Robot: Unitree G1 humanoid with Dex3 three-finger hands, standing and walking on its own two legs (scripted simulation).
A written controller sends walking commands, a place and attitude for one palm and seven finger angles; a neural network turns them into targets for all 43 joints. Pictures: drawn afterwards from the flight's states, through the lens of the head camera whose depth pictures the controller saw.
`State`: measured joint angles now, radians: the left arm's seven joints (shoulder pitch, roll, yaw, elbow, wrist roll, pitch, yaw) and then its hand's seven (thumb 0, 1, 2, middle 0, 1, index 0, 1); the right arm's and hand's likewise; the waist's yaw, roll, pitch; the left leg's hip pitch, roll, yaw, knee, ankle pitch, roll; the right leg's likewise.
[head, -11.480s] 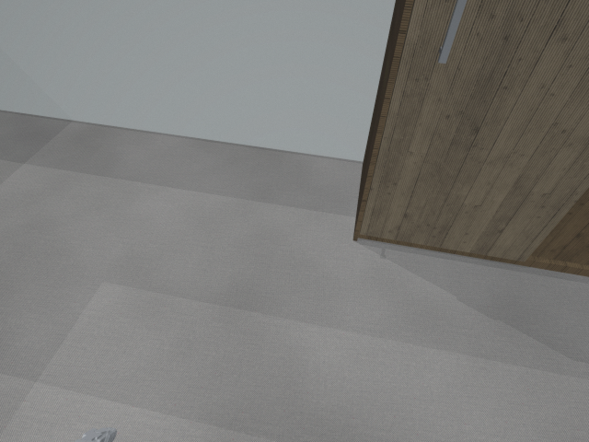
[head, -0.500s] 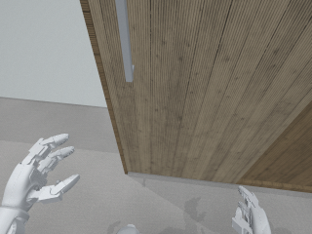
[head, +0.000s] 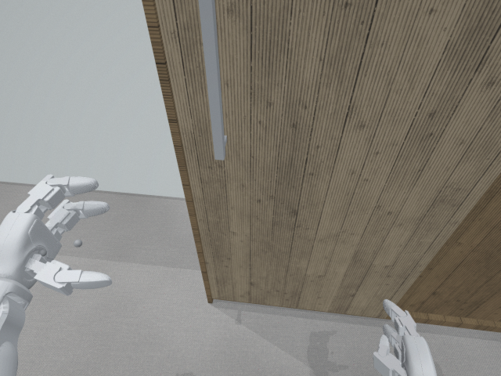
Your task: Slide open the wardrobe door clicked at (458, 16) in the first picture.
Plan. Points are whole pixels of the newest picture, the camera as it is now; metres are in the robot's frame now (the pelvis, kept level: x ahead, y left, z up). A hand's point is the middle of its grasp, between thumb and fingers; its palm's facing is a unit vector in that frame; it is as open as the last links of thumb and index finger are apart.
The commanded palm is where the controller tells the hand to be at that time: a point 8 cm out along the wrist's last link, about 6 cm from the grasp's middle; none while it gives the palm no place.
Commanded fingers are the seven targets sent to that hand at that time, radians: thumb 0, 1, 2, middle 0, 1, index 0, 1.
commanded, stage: raise the hand with hooked fingers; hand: left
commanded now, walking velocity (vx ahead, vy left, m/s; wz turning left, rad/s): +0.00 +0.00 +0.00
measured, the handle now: (216, 72) +0.53 +0.12 +0.25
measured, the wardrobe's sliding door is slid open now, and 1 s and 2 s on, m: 0.00 0.00 0.00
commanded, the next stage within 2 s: move the hooked fingers beside the handle in 0.94 s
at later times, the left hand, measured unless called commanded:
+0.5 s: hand (41, 170) +0.27 +0.28 +0.24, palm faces +0.06 -0.99 -0.13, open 14.0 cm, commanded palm +0.23 +0.32 +0.24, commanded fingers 0.00 -0.50 0.30 -0.30 -1.20 -0.30 -1.20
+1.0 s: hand (58, 169) +0.28 +0.27 +0.24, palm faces +0.04 -0.99 -0.11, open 14.0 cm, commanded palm +0.24 +0.31 +0.24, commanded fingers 0.00 -0.50 0.30 -0.30 -1.20 -0.30 -1.20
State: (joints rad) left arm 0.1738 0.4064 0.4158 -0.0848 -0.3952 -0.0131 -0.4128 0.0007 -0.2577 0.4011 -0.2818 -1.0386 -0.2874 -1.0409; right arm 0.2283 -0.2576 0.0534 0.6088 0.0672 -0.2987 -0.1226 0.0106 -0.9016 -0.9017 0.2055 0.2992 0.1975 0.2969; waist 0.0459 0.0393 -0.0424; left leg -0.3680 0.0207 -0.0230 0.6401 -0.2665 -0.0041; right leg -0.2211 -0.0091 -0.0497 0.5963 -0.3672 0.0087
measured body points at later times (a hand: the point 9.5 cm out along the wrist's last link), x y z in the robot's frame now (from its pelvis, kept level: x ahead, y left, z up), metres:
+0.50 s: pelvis -0.01 -0.01 +0.01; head -0.03 -0.03 +0.46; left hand +0.26 +0.33 +0.25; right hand +0.19 -0.22 -0.06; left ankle +0.05 +0.12 -0.73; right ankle -0.03 -0.12 -0.73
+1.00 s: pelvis +0.00 -0.01 +0.01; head -0.02 -0.03 +0.46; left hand +0.27 +0.32 +0.24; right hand +0.21 -0.22 -0.05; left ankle +0.05 +0.12 -0.73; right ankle -0.03 -0.13 -0.73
